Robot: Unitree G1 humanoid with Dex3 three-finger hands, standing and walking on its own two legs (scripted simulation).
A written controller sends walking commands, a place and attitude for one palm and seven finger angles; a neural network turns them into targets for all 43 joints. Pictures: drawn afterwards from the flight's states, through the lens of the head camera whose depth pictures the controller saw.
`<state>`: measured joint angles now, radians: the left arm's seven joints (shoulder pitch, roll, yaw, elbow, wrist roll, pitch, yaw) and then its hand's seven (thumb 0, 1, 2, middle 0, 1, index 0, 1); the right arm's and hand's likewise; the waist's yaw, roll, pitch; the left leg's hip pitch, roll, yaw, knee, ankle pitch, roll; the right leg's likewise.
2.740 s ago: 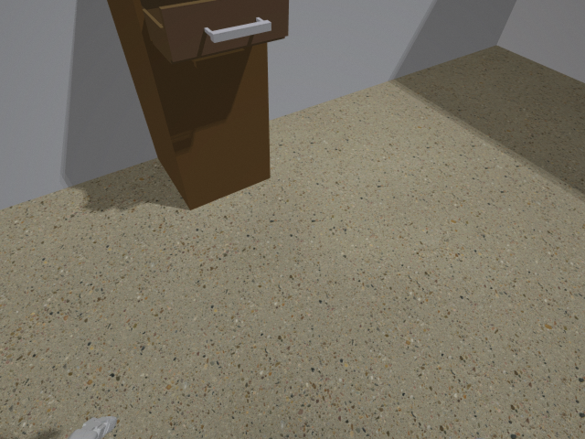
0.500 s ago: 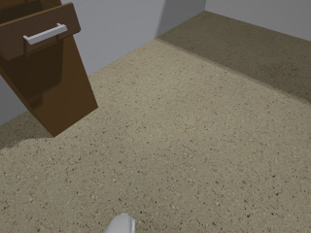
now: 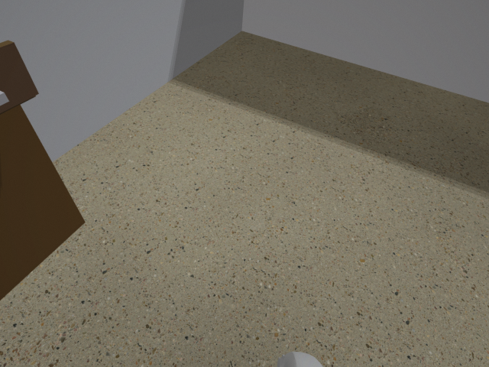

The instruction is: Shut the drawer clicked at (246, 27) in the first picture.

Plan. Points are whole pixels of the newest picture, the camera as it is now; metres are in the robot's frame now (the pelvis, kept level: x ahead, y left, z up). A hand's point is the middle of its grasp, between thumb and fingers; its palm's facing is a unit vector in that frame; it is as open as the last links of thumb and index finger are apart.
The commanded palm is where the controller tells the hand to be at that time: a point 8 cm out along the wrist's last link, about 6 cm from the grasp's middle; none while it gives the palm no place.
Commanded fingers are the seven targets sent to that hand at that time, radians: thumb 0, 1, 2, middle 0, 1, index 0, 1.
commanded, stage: walk to a spot facing it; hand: left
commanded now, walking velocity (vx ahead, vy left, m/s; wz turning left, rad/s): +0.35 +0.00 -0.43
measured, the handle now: out of the picture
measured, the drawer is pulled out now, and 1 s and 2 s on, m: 0.18 0.18 0.18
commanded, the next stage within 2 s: turn to face it in 0.86 s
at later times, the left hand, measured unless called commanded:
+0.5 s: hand (216, 270) +0.36 +0.08 -0.18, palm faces -0.21 -0.97 -0.15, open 7.4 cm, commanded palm none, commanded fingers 0.00 0.90 0.90 -0.20 -0.30 -0.20 -0.30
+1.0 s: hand (202, 234) +0.46 +0.13 -0.19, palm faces -0.26 -0.96 -0.13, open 7.4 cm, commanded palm none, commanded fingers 0.00 0.90 0.90 -0.20 -0.30 -0.20 -0.30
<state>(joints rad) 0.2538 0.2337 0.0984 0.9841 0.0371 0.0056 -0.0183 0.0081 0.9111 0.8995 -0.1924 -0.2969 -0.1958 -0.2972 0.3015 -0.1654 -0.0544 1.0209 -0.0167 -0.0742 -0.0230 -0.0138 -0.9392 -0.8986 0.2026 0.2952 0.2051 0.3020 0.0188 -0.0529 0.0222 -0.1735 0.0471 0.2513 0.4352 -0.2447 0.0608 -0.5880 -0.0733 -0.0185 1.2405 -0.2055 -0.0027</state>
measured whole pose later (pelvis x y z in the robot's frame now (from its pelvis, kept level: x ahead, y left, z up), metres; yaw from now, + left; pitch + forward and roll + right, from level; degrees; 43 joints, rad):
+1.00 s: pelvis +0.43 -0.04 -0.01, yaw -21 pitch -2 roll -1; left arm 0.34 0.18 0.07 1.11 0.02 -0.01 -0.01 0.01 0.91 0.90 -0.20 -0.30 -0.20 -0.30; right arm 0.16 -0.13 -0.03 0.98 -0.02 -0.08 -0.01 -0.01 -0.92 -0.90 0.20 0.29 0.20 0.30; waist 0.04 -0.05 0.08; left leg -0.27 0.11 0.23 0.55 -0.24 0.03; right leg -0.41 -0.05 -0.05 1.21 -0.41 0.00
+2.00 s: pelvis +0.49 -0.05 +0.00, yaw +10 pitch +1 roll -2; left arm 0.18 0.27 0.09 0.92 0.02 0.06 0.01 0.01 0.91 0.90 -0.20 -0.30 -0.20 -0.30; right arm 0.17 -0.21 -0.05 0.90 -0.01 0.03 0.01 0.00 -0.91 -0.90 0.20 0.30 0.20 0.30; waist 0.01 -0.03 0.07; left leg -0.30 -0.02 0.02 0.47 -0.18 0.07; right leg -0.50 -0.11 -0.01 1.12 -0.35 0.11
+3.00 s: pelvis +0.45 -0.08 +0.00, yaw +46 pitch +1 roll -1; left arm 0.17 0.28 0.08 0.89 0.02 0.06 0.01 0.01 0.91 0.90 -0.20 -0.30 -0.20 -0.30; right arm 0.14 -0.22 -0.05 0.89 -0.01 0.03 0.01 0.00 -0.90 -0.90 0.20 0.30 0.21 0.30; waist 0.01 -0.03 0.09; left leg -0.23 -0.02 -0.04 0.47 -0.26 0.03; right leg -0.49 -0.11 -0.02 1.07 -0.40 0.11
